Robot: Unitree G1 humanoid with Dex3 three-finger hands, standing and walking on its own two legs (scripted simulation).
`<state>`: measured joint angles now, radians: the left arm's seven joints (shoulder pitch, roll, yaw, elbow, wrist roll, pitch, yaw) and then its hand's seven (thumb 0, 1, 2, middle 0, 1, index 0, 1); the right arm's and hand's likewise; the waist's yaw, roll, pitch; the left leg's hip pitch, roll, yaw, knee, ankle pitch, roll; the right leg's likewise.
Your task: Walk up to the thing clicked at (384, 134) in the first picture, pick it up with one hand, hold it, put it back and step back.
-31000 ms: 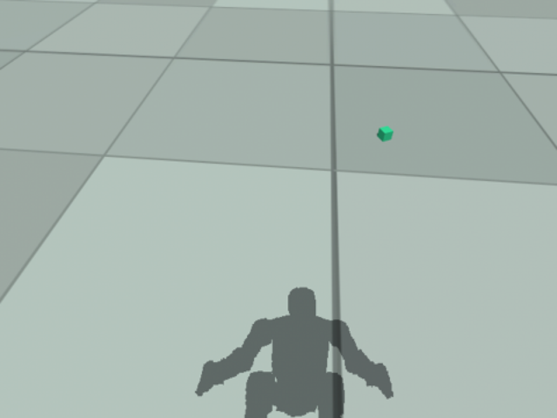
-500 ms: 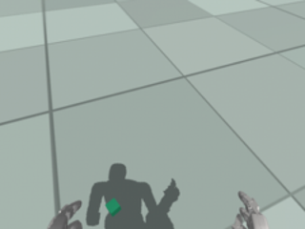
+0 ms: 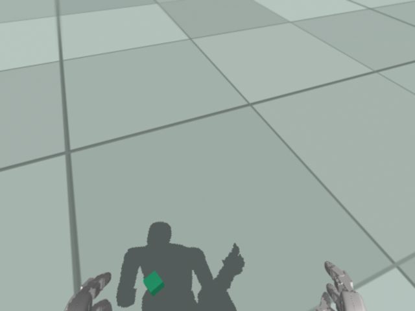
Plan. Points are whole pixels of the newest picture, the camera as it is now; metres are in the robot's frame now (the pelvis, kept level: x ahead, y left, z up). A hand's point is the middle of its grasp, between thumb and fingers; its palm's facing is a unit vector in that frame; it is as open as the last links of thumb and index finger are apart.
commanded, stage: home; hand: left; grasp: from above
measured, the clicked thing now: (153, 283) +0.41 +0.23 -0.68
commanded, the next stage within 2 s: stand in 0.40 s
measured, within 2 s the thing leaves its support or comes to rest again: neither
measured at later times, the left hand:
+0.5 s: hand out of the picture +0.15 +0.18 -0.05, palm faces +0.05 -0.98 -0.20, open 7.4 cm
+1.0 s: hand out of the picture +0.05 +0.24 -0.11, palm faces +0.05 -0.94 -0.33, open 7.4 cm
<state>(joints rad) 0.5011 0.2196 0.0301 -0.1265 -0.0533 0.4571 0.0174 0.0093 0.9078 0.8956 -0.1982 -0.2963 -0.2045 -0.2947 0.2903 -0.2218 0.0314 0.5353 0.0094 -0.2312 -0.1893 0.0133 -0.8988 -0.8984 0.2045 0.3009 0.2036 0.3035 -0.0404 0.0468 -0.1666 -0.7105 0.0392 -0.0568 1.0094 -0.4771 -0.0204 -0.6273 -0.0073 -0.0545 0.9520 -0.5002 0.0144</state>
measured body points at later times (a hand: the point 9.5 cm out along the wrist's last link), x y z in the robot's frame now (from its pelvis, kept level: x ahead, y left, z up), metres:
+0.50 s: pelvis -0.01 +0.00 +0.00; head +0.01 +0.00 +0.45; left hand +0.15 +0.23 -0.03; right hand +0.16 -0.24 -0.06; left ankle +0.01 +0.13 -0.68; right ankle -0.01 -0.13 -0.68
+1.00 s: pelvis -0.01 +0.01 +0.05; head +0.00 +0.01 +0.50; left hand +0.04 +0.29 -0.08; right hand +0.08 -0.27 -0.08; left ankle +0.01 +0.13 -0.68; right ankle -0.01 -0.13 -0.68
